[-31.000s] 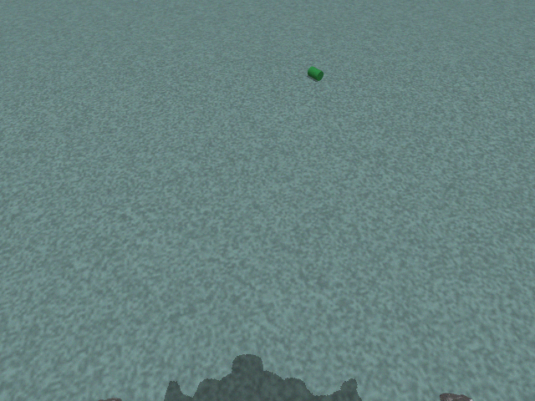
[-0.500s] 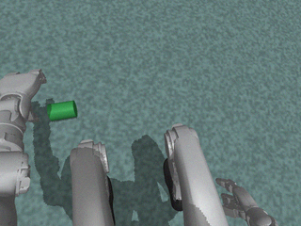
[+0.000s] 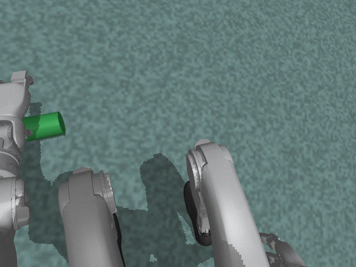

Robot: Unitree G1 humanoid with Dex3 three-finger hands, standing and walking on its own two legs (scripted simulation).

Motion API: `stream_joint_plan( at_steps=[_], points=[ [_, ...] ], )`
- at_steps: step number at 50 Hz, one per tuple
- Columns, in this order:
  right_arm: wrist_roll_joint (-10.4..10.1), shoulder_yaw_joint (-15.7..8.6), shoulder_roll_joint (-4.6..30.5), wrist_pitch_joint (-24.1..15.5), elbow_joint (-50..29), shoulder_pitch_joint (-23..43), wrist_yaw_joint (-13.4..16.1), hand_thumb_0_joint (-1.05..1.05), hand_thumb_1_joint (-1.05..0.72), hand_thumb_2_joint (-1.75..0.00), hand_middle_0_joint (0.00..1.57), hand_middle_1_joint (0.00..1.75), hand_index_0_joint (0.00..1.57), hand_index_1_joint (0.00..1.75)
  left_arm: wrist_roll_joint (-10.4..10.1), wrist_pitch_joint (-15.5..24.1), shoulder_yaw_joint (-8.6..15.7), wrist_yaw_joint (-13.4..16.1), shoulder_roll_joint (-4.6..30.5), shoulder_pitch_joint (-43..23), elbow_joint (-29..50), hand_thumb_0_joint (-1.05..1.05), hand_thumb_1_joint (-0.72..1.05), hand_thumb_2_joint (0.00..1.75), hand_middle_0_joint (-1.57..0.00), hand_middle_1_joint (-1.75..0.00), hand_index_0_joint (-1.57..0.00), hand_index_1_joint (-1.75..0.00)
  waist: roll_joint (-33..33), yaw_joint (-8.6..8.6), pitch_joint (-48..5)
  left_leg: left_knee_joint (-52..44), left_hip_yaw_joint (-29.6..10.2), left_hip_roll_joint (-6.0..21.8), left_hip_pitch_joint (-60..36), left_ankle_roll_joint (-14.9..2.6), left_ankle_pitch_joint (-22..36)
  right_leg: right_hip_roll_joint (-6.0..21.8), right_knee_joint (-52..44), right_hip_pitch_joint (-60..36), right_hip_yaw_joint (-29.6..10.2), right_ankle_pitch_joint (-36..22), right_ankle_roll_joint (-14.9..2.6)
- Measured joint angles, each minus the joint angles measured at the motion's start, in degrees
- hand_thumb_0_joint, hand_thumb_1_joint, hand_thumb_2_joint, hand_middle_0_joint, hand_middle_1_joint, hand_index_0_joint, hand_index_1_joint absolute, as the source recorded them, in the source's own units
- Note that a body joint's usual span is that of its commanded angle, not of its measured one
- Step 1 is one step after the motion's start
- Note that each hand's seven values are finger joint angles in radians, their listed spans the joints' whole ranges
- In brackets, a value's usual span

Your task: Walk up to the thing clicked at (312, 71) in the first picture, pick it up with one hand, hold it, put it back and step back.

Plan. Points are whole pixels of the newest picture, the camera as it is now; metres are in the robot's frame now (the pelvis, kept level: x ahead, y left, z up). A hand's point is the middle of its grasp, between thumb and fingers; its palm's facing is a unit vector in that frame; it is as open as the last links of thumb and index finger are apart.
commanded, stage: home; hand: left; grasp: from above
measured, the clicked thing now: (44, 126) +0.48 +0.28 -0.29
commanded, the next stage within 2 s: none
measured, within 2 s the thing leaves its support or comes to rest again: neither
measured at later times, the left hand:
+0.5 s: hand out of the picture +0.33 +0.26 +0.05, palm faces -0.29 -0.56 -0.78, open 7.8 cm
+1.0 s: hand out of the picture +0.24 +0.20 +0.26, palm faces +0.09 -0.95 -0.31, open 7.4 cm
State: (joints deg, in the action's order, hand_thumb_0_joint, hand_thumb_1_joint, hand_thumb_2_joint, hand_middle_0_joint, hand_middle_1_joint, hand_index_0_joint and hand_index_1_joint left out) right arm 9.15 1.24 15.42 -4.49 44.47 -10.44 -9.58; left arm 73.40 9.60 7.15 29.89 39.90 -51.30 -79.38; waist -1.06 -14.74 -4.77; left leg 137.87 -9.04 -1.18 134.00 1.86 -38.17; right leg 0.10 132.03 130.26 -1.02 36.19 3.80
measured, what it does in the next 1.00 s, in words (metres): rises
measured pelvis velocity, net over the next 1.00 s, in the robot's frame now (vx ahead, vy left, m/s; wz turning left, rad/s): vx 0.05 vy -0.01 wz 0.11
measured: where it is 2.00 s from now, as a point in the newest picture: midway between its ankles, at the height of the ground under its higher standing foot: (159, 240)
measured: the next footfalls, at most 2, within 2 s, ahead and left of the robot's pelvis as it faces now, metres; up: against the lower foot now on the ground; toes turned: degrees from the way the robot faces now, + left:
none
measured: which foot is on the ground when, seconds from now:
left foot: down 0.00-1.00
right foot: down 0.00-1.00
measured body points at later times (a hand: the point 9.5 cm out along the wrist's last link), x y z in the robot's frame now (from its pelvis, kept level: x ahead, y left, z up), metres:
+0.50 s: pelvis +0.00 +0.00 +0.16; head +0.17 +0.04 +0.58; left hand +0.34 +0.29 +0.09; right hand +0.20 -0.26 +0.05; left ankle +0.08 +0.13 -0.29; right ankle +0.11 -0.15 -0.29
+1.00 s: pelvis +0.05 -0.01 +0.33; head +0.11 +0.01 +0.77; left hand +0.23 +0.25 +0.29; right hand +0.23 -0.22 +0.25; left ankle +0.08 +0.13 -0.29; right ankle +0.11 -0.15 -0.29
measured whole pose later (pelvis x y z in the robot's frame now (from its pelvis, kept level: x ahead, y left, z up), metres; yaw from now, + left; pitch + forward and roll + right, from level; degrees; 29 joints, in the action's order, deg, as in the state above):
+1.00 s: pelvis +0.05 -0.01 +0.33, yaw +6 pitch +17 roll -3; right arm -2.1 2.6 11.3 -7.6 30.4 -13.5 7.2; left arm 1.3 -23.5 0.8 4.9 14.9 18.1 0.9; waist -2.3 -3.6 -10.2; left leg 74.6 -4.6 2.6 60.4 2.1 -31.2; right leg 2.2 70.9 58.4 1.9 29.2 2.6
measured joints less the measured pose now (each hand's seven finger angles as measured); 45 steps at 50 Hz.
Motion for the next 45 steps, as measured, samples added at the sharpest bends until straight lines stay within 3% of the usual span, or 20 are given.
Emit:
stream_joint_plan(
  at_steps=[7, 13, 17, 22, 28, 40, 45],
  points=[
    [-3.56, -0.98, -1.05, 1.73, -1.11, -1.09, -0.16, 0.01, -0.90, -0.90, 0.20, 0.30, 0.20, 0.30, -7.85, -4.32, -2.65, -9.84, -3.24, 3.19, 8.02, 0.00, -0.12, 0.87, -0.25, -0.70, -0.24, -0.70, -2.83, 3.14, -2.83, -5.21, 1.29, 0.95, -5.43, -0.89, -1.94, 0.54, -5.10, -5.16, -0.29, 1.59, 0.63],
    [-6.51, -2.26, -0.69, 4.27, -5.07, -1.46, 0.84, 0.01, -0.90, -0.90, 0.20, 0.30, 0.20, 0.30, -17.90, -6.13, -4.40, -19.19, -7.27, 15.13, 25.13, 0.00, 0.21, 0.87, -0.23, -0.53, -0.22, -0.53, -3.52, 6.44, -5.11, -12.47, 2.04, 1.51, -12.82, -1.08, -2.02, 1.19, -12.11, -12.28, 0.05, 1.56, 0.92],
    [-7.80, -3.33, -0.05, 5.06, -6.86, -0.20, 2.36, 0.01, -0.90, -0.90, 0.20, 0.30, 0.20, 0.30, -24.94, -7.14, -5.35, -22.79, -10.16, 23.49, 36.33, 0.00, 0.47, 0.88, -0.22, -0.43, -0.21, -0.44, -2.57, 8.70, -6.22, -17.92, 2.47, 1.67, -18.27, -0.92, -1.17, 1.64, -17.15, -17.49, 0.34, 0.86, 0.51],
    [-8.79, -4.23, 0.77, 4.73, -8.48, 2.94, 4.49, 0.01, -0.90, -0.90, 0.20, 0.30, 0.20, 0.30, -32.38, -9.57, -6.33, -24.68, -13.04, 31.79, 45.66, 0.00, 0.71, 0.89, -0.22, -0.36, -0.21, -0.36, -1.26, 10.77, -6.88, -24.24, 2.79, 1.75, -25.17, -0.63, 0.21, 2.12, -22.93, -24.15, 0.75, -0.25, 0.11],
    [-9.82, -3.94, 0.64, 3.27, -10.71, 6.56, 7.13, 0.01, -0.90, -0.90, 0.20, 0.30, 0.20, 0.30, -41.74, -14.12, -7.26, -25.97, -16.07, 40.67, 54.87, 0.00, 0.84, 0.89, -0.21, -0.32, -0.21, -0.32, -0.49, 12.13, -7.10, -31.41, 3.16, 1.98, -33.95, -0.27, 1.72, 2.43, -29.53, -32.59, 1.13, -1.55, -0.23],
    [-11.03, -0.27, -3.22, -0.30, -14.27, 5.62, 12.28, 0.01, -0.90, -0.90, 0.20, 0.30, 0.20, 0.30, -61.24, -25.27, -7.97, -26.07, -21.43, 57.94, 71.07, 0.00, 0.89, 0.89, -0.21, -0.30, -0.21, -0.30, -0.54, 12.03, -6.33, -47.59, 4.00, 2.98, -54.46, 0.03, 4.25, 2.35, -44.99, -52.46, 1.89, -4.04, -0.99],
    [-11.19, 0.73, -4.03, -1.81, -14.30, 1.60, 14.31, 0.01, -0.90, -0.90, 0.20, 0.30, 0.20, 0.30, -67.38, -29.12, -7.48, -25.43, -23.17, 63.82, 75.94, 0.01, 0.89, 0.89, -0.21, -0.30, -0.21, -0.30, -0.92, 11.64, -5.74, -55.15, 4.14, 3.42, -63.89, 0.26, 5.43, 2.21, -52.72, -62.00, 2.44, -5.28, -1.15]
  ],
)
